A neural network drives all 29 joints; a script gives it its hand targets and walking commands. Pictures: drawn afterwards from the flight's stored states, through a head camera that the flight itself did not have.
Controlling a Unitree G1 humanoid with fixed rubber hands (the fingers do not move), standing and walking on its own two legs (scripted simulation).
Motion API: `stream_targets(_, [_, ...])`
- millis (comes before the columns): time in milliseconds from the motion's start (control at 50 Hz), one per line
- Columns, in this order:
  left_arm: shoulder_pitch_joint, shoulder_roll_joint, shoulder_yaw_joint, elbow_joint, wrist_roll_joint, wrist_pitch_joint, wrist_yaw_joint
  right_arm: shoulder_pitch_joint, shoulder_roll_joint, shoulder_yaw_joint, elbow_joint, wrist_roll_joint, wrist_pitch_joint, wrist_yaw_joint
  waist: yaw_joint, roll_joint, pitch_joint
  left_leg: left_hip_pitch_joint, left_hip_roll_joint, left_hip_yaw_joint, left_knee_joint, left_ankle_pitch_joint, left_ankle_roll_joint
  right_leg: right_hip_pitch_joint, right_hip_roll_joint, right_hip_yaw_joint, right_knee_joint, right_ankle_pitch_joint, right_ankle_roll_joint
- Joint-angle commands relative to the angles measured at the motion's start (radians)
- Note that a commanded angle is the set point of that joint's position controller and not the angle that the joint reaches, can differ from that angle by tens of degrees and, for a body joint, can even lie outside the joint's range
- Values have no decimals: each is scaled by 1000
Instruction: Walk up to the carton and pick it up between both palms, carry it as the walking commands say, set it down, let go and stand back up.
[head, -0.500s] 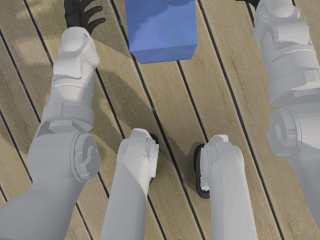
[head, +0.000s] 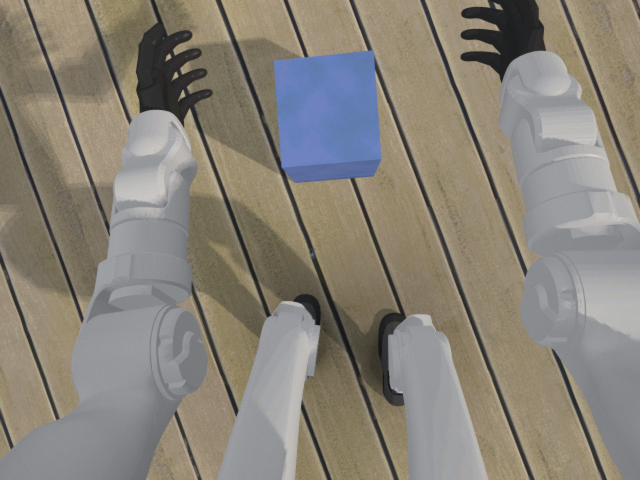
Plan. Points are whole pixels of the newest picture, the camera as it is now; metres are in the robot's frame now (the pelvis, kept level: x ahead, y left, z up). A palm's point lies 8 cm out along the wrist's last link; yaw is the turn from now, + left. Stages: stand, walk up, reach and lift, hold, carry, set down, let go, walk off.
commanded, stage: set down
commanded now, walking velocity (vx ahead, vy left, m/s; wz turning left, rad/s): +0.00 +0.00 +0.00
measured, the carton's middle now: (329, 125) +0.60 +0.07 -0.50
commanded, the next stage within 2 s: let go in 0.32 s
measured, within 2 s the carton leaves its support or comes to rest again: neither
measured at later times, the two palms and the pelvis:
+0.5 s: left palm (132, 109) +0.47 +0.22 -0.03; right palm (555, 55) +0.53 -0.14 -0.03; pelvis +0.03 +0.01 +0.09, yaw -1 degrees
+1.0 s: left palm out of the picture +0.30 +0.25 +0.08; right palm out of the picture +0.35 -0.19 +0.07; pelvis +0.08 +0.02 +0.17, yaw +0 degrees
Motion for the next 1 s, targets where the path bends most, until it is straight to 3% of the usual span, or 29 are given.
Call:
stream_targets(0, [-189, 86, 11, -117, 19, -22, -6, -252, -81, -14, -108, -13, -26, 10, 25, -81, -1026, 667, -29, 99, -141, 417, -38, 593, 19, -45, -200, 360, 30])
stream_targets(160, [-128, 47, 35, -147, 71, -35, -20, -193, -58, -44, -119, -48, -45, 30, 20, -72, -966, 821, -17, 79, -314, 449, -27, 703, 11, -31, -374, 396, 30])
stream_targets(260, [-117, 6, 62, -97, 124, -58, -28, -171, -22, -87, -69, -101, -66, 50, 16, -64, -827, 845, -7, 58, -384, 430, -27, 650, 4, -45, -447, 352, 27])
stream_targets(360, [-51, -2, 74, -110, 170, -68, -28, -99, 1, -101, -79, -137, -77, 39, 9, -45, -900, 952, -11, 57, -404, 508, -32, 717, 7, -53, -478, 417, 28])
stream_targets(420, [36, 22, 49, -150, 182, -75, -48, -8, 38, -96, -150, -161, -78, 4, -5, -35, -1002, 1018, -17, 62, -402, 585, -34, 819, 4, -45, -482, 533, 35])
stream_targets(520, [284, 80, -35, -280, 159, -88, -109, 262, 109, -69, -362, -172, -71, -59, -15, -22, -1126, 1167, -23, 52, -437, 730, -34, 1010, -2, -24, -523, 710, 46])
stream_targets(620, [476, 94, -123, -360, 99, -93, -151, 464, 126, -16, -503, -132, -87, -63, -21, 13, -970, 1329, 7, 3, -509, 768, -22, 972, -1, -25, -625, 600, 40])
stream_targets(800, [811, 89, -222, -293, 36, -140, -173, 842, 109, 24, -443, -70, -141, -20, -42, 30, -529, 1402, 34, -19, -670, 541, -24, 1059, -23, -40, -780, 385, 21])
stream_targets(980, [1134, 100, -295, -386, 15, -187, -152, 1158, 73, 74, -475, -14, -206, 18, -62, 49, -368, 1586, 40, -14, -791, 566, -31, 1282, -30, -39, -882, 443, 12])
